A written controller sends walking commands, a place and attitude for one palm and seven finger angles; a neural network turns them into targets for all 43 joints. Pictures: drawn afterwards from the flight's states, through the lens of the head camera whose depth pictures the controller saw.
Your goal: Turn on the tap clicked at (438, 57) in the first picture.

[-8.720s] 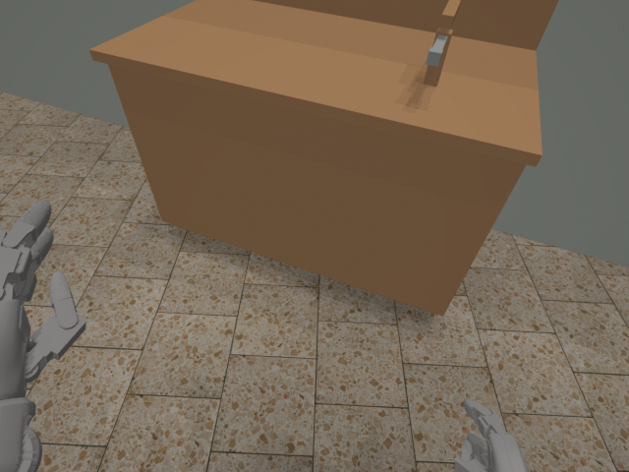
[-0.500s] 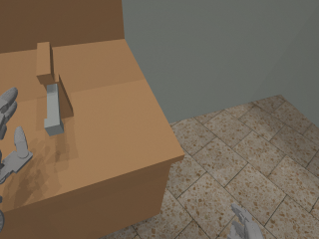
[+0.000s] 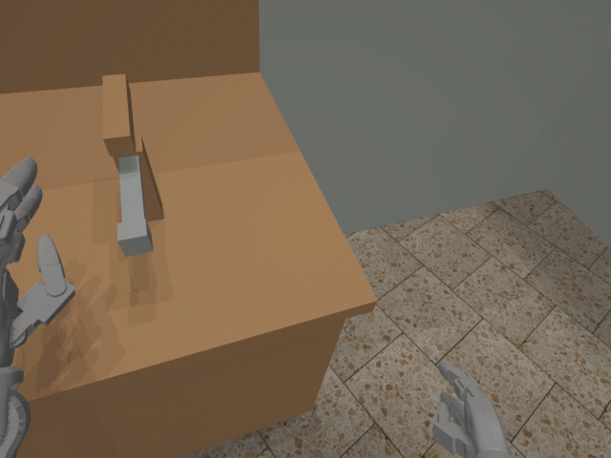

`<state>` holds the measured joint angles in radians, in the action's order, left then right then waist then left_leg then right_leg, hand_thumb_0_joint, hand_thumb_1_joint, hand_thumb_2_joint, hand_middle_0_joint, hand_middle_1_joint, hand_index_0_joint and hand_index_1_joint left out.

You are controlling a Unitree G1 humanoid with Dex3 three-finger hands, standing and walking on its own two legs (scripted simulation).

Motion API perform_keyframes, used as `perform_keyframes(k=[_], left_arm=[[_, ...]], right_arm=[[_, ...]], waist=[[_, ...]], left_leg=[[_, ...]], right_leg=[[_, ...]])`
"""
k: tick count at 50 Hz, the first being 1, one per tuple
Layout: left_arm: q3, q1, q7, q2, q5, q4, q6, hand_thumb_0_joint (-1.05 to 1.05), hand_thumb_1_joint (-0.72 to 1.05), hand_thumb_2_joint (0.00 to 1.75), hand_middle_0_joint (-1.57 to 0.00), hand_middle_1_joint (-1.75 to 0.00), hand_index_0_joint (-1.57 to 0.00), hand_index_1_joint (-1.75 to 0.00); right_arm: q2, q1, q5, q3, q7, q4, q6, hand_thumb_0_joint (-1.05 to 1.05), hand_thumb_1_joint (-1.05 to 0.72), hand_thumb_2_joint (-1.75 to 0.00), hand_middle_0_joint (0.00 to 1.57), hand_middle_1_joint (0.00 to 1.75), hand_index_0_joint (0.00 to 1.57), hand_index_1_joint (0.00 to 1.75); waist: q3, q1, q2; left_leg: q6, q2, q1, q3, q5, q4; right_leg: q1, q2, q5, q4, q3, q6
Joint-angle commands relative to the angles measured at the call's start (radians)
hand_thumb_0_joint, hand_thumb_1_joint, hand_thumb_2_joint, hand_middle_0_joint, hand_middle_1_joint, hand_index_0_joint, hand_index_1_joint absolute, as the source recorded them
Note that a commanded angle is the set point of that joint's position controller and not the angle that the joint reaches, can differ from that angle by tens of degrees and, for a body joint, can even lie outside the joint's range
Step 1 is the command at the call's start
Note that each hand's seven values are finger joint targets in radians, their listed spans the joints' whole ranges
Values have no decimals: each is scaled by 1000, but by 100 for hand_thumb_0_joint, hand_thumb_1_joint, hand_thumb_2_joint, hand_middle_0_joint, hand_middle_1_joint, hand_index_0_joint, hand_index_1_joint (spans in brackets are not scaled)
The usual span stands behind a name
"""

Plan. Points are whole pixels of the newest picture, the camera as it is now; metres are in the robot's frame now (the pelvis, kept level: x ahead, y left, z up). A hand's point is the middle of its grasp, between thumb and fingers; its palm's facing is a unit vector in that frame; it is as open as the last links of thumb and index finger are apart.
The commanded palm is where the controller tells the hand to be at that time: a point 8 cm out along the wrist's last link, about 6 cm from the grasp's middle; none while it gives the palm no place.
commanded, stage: look again from close up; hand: left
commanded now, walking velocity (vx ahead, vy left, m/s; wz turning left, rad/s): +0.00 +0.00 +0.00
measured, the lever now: (135, 237) +0.29 +0.23 +0.15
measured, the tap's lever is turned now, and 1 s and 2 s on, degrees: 0 0 0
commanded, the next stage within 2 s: shuffle to correct the standing spot in 0.28 s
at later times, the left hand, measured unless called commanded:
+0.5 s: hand (90, 304) +0.21 +0.23 +0.16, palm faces +0.40 -0.85 -0.34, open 7.5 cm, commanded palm +0.15 +0.26 +0.18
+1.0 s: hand (159, 316) +0.20 +0.17 +0.16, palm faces +0.37 -0.86 -0.36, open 7.5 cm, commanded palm +0.15 +0.20 +0.18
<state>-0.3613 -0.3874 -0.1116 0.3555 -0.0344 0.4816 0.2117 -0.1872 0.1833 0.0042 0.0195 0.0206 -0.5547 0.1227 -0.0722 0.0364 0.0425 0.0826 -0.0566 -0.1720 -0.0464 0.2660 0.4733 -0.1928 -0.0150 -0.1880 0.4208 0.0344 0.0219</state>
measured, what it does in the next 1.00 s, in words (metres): shifts its weight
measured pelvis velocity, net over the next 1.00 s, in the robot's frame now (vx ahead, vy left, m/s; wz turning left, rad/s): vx -0.02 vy -0.08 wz -0.01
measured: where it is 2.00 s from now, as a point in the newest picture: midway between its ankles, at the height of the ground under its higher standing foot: outside the picture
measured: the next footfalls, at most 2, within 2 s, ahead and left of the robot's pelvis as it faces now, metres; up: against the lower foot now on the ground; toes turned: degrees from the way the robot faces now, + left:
none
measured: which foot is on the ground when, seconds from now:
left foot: down 0.00-1.00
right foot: down 0.00-1.00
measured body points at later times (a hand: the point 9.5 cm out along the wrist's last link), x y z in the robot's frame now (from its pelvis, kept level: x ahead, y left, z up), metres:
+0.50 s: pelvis -0.01 -0.02 +0.00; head +0.01 +0.00 +0.45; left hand +0.18 +0.28 +0.18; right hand +0.17 -0.25 -0.07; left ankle +0.00 +0.06 -0.74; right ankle +0.02 -0.14 -0.74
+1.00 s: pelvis -0.02 -0.08 +0.00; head +0.02 -0.06 +0.44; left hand +0.18 +0.21 +0.18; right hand +0.16 -0.31 -0.08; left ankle +0.00 +0.05 -0.74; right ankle +0.02 -0.14 -0.74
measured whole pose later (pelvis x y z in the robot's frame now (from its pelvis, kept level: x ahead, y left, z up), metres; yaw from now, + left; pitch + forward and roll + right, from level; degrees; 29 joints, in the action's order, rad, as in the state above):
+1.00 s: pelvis -0.02 -0.08 +0.00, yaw -1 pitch -1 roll -1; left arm -0.36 -0.44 -0.10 0.36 -0.08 0.53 0.15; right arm -0.20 0.20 -0.01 -0.01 0.03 -0.56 0.11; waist -0.08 0.02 0.02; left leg -0.02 0.04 -0.25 -0.01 0.26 0.53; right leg -0.26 0.08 -0.18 0.45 0.07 -0.08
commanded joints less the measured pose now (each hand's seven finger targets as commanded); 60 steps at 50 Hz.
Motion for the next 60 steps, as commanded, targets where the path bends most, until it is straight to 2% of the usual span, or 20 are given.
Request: perform_keyframes(k=[1,4,5,9,10,12,16,20,26,29,31,33,37,41,48,54,55,58,59,60], left_arm=[[-58,83,-10,133,4,199,55,0,90,90,-20,-30,-20,-30],[-89,92,-17,164,5,210,56,0,90,90,-20,-30,-20,-30],[-78,85,-16,150,3,202,58,0,90,90,-20,-30,-20,-30],[-99,69,-20,168,2,217,63,0,90,90,-20,-30,-20,-30],[-80,66,-17,146,0,210,65,0,90,90,-20,-30,-20,-30],[-81,62,-17,150,3,213,67,0,90,90,-20,-30,-20,-30],[-81,41,-18,145,2,183,63,0,90,90,-20,-30,-20,-30],[-76,42,-17,139,-1,160,56,0,90,90,-20,-30,-20,-30],[-77,113,-17,153,-4,213,50,0,90,90,-20,-30,-20,-30],[-97,86,-18,167,-7,231,44,0,90,90,-20,-30,-20,-30],[-83,71,-12,151,-15,242,42,0,90,90,-20,-30,-20,-30],[-86,49,-10,151,-18,245,40,0,90,90,-20,-30,-20,-30],[-109,8,-7,162,-26,241,31,0,90,90,-20,-30,-20,-30],[-109,-1,-2,163,-38,239,20,0,90,90,-20,-30,-20,-30],[-102,28,-6,175,-45,260,9,0,90,90,-20,-30,-20,-30],[-126,-27,-17,192,-53,257,-5,0,90,90,-20,-30,-20,-30],[-109,-35,-15,176,-55,255,-5,0,90,90,-20,-30,-20,-30],[-128,-44,-17,198,-57,268,3,0,90,90,-20,-30,-20,-30],[-147,-58,-18,212,-55,264,1,0,90,90,-20,-30,-20,-30],[-127,-57,-15,194,-56,280,5,0,90,90,-20,-30,-20,-30]], right_arm=[[-141,-64,-10,-60,10,144,39,0,-90,-90,20,30,20,30],[-137,-80,-11,-56,15,143,40,0,-90,-90,20,30,20,30],[-135,-75,-8,-54,16,144,38,0,-90,-90,20,30,20,30],[-134,-80,-11,-56,19,140,48,0,-90,-90,20,30,20,30],[-137,-72,-9,-55,18,141,48,0,-90,-90,20,30,20,30],[-140,-66,-9,-59,18,139,51,0,-90,-90,20,30,20,30],[-139,-60,-10,-60,20,134,51,0,-90,-90,20,30,20,30],[-137,-63,-9,-55,23,126,49,0,-90,-90,20,30,20,30],[-131,-73,-15,-62,22,138,44,0,-90,-90,20,30,20,30],[-124,-78,-18,-66,15,140,45,0,-90,-90,20,30,20,30],[-128,-67,-18,-72,9,148,40,0,-90,-90,20,30,20,30],[-129,-66,-18,-75,4,150,37,0,-90,-90,20,30,20,30],[-128,-64,-17,-78,4,153,30,0,-90,-90,20,30,20,30],[-129,-62,-18,-81,11,155,28,0,-90,-90,20,30,20,30],[-130,-51,-18,-82,22,147,33,0,-90,-90,20,30,20,30],[-127,-40,-22,-84,25,139,30,0,-90,-90,20,30,20,30],[-126,-32,-20,-81,25,138,27,0,-90,-90,20,30,20,30],[-132,-37,-20,-80,28,139,26,0,-90,-90,20,30,20,30],[-130,-45,-19,-80,30,137,26,0,-90,-90,20,30,20,30],[-134,-40,-16,-79,31,138,24,0,-90,-90,20,30,20,30]], waist=[[149,-14,-128],[150,-11,-121],[150,-11,-96],[151,-10,-101],[141,-12,-101],[133,-12,-126],[132,-12,-79],[118,-16,-59],[122,-13,-141],[153,-12,-126],[165,-14,-119],[166,-14,-150],[172,-15,-127],[163,-20,-84],[153,-25,-53],[149,-34,-23],[150,-38,-8],[135,-34,-53],[133,-34,-65],[142,-35,-85]], left_leg=[[-118,155,-66,134,-251,-146],[-111,148,-85,133,-192,-150],[-103,148,-100,136,-158,-150],[-90,134,-104,133,-109,-143],[-87,133,-107,138,-94,-150],[-83,138,-125,144,-79,-161],[-72,134,-129,141,-55,-152],[-69,130,-106,136,-38,-149],[-85,177,-116,156,-123,-188],[-93,181,-73,140,-220,-149],[-92,188,-68,137,-270,-124],[-89,198,-85,134,-249,-123],[-75,210,-101,132,-224,-98],[-63,198,-103,120,-131,-68],[-56,152,-77,80,6,-12],[-61,120,-37,47,8,64],[-59,121,-46,47,14,61],[-52,139,-74,62,25,16],[-52,153,-70,74,8,-9],[-46,168,-93,89,-20,-31]], right_leg=[[134,-23,140,22,-31,-40],[151,-29,137,13,-39,-39],[159,-35,128,4,-40,-40],[161,-41,120,-10,-59,-45],[149,-42,102,-13,-55,-46],[159,-40,99,-6,-59,-46],[152,-44,81,-28,-68,-46],[105,-45,43,-57,-79,-46],[140,-11,93,11,-46,-32],[136,-11,138,16,-40,-33],[138,-17,162,16,-39,-35],[136,-19,146,27,-41,-38],[127,-27,157,23,-50,-40],[86,-39,145,-5,-86,-48],[-7,-73,-1,-87,-152,-58],[-79,-121,-87,-157,-189,-66],[-78,-122,-105,-154,-171,-65],[-68,-99,-124,-139,-152,-41],[-70,-87,-106,-124,-141,-40],[-31,-73,-61,-91,-115,-31]])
